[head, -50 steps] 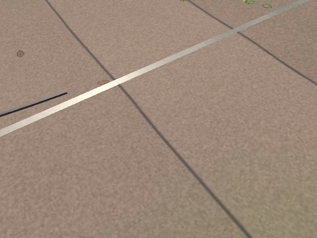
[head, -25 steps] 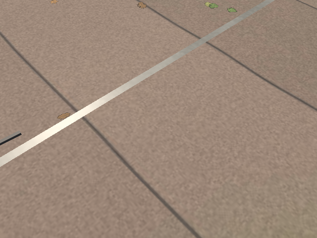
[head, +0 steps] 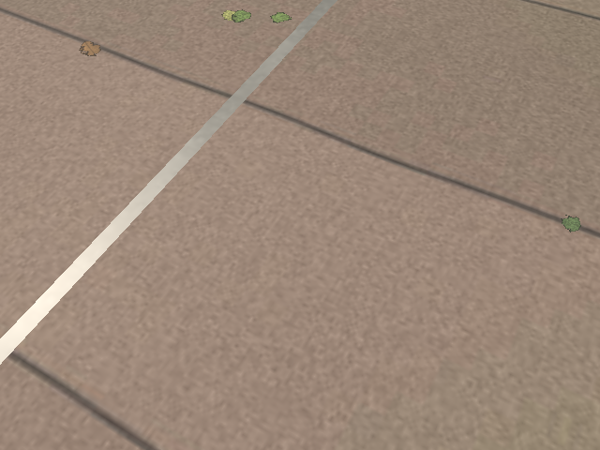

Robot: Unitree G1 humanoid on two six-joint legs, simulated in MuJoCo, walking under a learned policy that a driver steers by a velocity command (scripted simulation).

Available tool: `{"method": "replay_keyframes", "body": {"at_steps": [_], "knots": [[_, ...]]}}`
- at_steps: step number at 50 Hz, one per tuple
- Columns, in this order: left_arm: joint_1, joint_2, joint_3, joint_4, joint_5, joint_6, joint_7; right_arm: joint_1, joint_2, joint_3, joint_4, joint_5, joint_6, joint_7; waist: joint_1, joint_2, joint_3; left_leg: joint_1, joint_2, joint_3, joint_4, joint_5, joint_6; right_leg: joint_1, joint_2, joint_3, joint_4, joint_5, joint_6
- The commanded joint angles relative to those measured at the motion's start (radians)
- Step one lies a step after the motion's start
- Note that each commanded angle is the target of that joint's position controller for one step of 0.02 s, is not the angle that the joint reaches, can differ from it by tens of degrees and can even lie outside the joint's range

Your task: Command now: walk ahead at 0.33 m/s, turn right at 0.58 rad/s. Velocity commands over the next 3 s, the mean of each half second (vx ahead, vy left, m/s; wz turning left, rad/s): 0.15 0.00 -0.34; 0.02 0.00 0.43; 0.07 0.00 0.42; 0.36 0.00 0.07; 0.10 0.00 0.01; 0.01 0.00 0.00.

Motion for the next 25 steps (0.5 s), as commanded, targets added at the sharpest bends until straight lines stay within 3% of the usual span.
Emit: {"method": "replay_keyframes", "body": {"at_steps": [1, 5, 8, 12, 15, 16, 17, 18, 19, 20, 21, 23, 24, 25], "knots": [[-0.013, 0.114, 0.023, -0.087, 0.012, -0.018, 0.014, 0.025, -0.134, -0.039, -0.073, -0.02, 0.0, -0.009, -0.031, -0.01, -0.152, -0.189, 0.057, -0.058, -0.056, 0.062, -0.008, 0.236, -0.27, 0.335, -0.234, 0.57, -0.192], [0.03, 0.171, 0.039, -0.082, 0.003, -0.006, 0.044, -0.037, -0.075, -0.023, -0.117, -0.037, 0.037, -0.019, -0.03, -0.039, -0.152, -0.172, -0.006, -0.02, -0.283, 0.209, -0.052, 0.154, -0.201, 0.23, -0.217, 0.741, -0.168], [0.051, 0.162, 0.038, -0.086, -0.012, 0.024, 0.065, -0.123, -0.062, -0.012, -0.147, -0.029, 0.041, -0.009, 0.006, -0.092, -0.176, -0.127, -0.054, -0.022, -0.494, 0.383, -0.054, 0.158, -0.158, 0.219, -0.181, 0.639, -0.103], [0.078, 0.159, 0.036, -0.088, -0.008, 0.051, 0.08, -0.207, -0.082, -0.011, -0.183, -0.022, 0.043, 0.008, 0.04, -0.115, -0.168, -0.111, -0.09, -0.05, -0.643, 0.409, -0.052, 0.212, -0.176, 0.321, -0.121, 0.48, -0.072], [0.063, 0.119, 0.017, -0.091, 0.005, 0.048, 0.086, -0.147, -0.11, -0.016, -0.164, -0.032, 0.025, 0.021, 0.025, -0.132, -0.176, -0.06, -0.067, -0.047, -0.728, 0.403, -0.011, 0.286, -0.213, 0.361, -0.038, 0.457, -0.067], [0.047, 0.098, 0.006, -0.089, 0.008, 0.044, 0.085, -0.104, -0.105, -0.015, -0.151, -0.039, 0.014, 0.024, -0.006, -0.125, -0.183, 0.026, -0.061, -0.031, -0.812, 0.496, 0.019, 0.279, -0.191, 0.343, 0.015, 0.463, -0.047], [0.074, 0.061, -0.008, -0.086, 0.022, 0.033, 0.082, -0.072, -0.127, -0.016, -0.148, -0.06, 0.002, 0.022, -0.011, -0.074, -0.231, 0.18, 0.009, -0.09, -0.838, 0.787, 0.066, 0.241, -0.128, 0.306, 0.101, 0.42, -0.008], [0.182, 0.037, -0.017, -0.075, 0.039, 0.021, 0.078, -0.06, -0.158, -0.013, -0.154, -0.085, 0.003, 0.02, 0.046, 0.069, -0.312, 0.389, 0.153, -0.255, -0.763, 1.189, 0.188, 0.12, -0.04, 0.246, 0.248, 0.113, 0.042], [0.254, 0.057, -0.019, -0.051, 0.033, 0.023, 0.073, -0.023, -0.088, 0.001, -0.127, -0.082, 0.016, 0.023, 0.047, 0.227, -0.38, 0.475, 0.284, -0.431, -0.774, 1.242, 0.343, 0.027, -0.013, 0.207, 0.381, -0.374, 0.108], [0.207, 0.127, -0.007, -0.053, 0.031, 0.037, 0.068, -0.023, -0.042, 0.017, -0.123, -0.041, 0.028, 0.03, 0.028, 0.186, -0.343, 0.435, 0.29, -0.503, -0.813, 1.008, 0.36, -0.022, -0.044, 0.19, 0.434, -0.51, 0.142], [0.126, 0.14, 0.0, -0.064, 0.023, 0.055, 0.069, -0.034, -0.053, 0.017, -0.122, -0.024, 0.042, 0.036, 0.008, 0.132, -0.279, 0.393, 0.247, -0.501, -0.843, 0.763, 0.325, -0.072, -0.054, 0.175, 0.456, -0.504, 0.16], [0.044, 0.145, 0.01, -0.079, 0.018, 0.086, 0.076, -0.082, -0.156, -0.014, -0.148, -0.011, 0.068, 0.035, 0.006, 0.084, -0.171, 0.276, 0.194, -0.489, -0.899, 0.471, 0.268, -0.121, -0.055, 0.146, 0.473, -0.43, 0.174], [0.038, 0.135, 0.011, -0.078, 0.014, 0.09, 0.08, -0.094, -0.19, -0.027, -0.158, -0.013, 0.079, 0.029, 0.012, 0.088, -0.152, 0.228, 0.164, -0.463, -0.925, 0.393, 0.244, -0.103, -0.05, 0.133, 0.442, -0.403, 0.172], [0.042, 0.113, 0.007, -0.073, 0.01, 0.089, 0.084, -0.099, -0.192, -0.032, -0.164, -0.014, 0.09, 0.022, 0.015, 0.101, -0.146, 0.198, 0.13, -0.43, -0.943, 0.333, 0.222, -0.075, -0.043, 0.119, 0.387, -0.381, 0.169]]}}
